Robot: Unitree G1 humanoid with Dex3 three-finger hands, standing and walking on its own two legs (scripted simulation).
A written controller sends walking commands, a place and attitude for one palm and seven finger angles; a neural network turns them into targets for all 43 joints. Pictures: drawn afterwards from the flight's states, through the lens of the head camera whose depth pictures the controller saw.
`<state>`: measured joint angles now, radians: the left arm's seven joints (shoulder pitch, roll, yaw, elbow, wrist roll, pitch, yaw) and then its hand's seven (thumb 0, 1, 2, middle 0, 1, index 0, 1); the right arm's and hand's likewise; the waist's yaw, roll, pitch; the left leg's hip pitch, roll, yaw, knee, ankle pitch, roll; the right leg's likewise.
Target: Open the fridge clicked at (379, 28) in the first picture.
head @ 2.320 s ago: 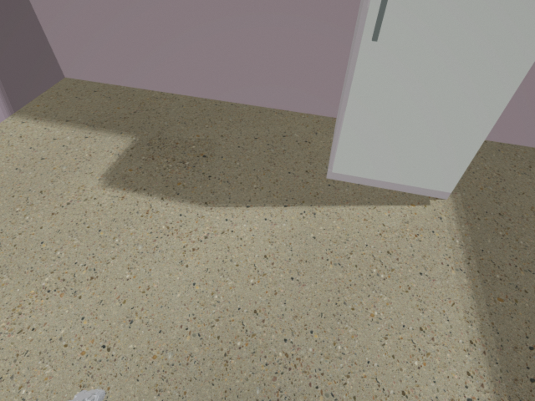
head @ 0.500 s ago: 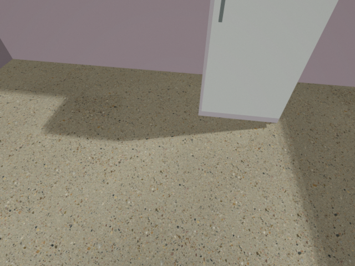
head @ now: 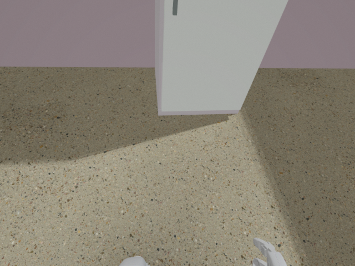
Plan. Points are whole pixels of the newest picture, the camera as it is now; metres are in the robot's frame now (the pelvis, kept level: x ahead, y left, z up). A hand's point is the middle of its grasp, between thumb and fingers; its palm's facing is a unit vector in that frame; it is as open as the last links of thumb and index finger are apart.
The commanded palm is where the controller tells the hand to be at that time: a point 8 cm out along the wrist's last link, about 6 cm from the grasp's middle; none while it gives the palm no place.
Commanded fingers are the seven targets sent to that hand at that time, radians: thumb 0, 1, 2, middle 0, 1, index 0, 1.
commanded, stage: walk to a spot facing it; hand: left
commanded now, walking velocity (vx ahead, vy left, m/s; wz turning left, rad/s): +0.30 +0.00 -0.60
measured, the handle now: out of the picture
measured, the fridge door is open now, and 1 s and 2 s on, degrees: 0 0 0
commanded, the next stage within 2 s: turn to face it in 1.22 s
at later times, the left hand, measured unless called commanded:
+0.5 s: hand (166, 168) +0.41 +0.08 -0.15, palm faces -0.37 -0.90 -0.21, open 7.4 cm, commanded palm none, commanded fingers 0.00 0.90 0.90 -0.20 -0.30 -0.20 -0.30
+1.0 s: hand (163, 140) +0.53 +0.10 -0.16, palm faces -0.49 -0.85 -0.18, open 7.4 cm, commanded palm none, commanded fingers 0.00 0.90 0.90 -0.20 -0.30 -0.20 -0.30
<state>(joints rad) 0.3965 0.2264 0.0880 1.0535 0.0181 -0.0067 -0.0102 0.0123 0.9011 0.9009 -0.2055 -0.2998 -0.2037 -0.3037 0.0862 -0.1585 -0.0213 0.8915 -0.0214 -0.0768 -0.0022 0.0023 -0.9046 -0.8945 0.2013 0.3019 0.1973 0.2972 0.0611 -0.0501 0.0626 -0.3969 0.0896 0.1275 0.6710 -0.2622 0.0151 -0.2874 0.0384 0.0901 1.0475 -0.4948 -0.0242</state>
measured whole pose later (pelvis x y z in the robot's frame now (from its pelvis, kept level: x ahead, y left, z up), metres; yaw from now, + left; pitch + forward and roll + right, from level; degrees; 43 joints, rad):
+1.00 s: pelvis +0.39 -0.06 +0.02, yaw -36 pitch +0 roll -2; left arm 0.29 0.25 0.10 0.98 0.03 0.02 -0.04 0.01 0.91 0.90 -0.20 -0.30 -0.20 -0.30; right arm 0.21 -0.15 -0.01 0.91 -0.03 -0.07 -0.02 0.00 -0.90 -0.89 0.20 0.30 0.20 0.30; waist 0.04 -0.04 0.02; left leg -0.21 0.12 0.22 0.51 -0.28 0.01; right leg -0.52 -0.03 -0.05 1.18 -0.35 0.02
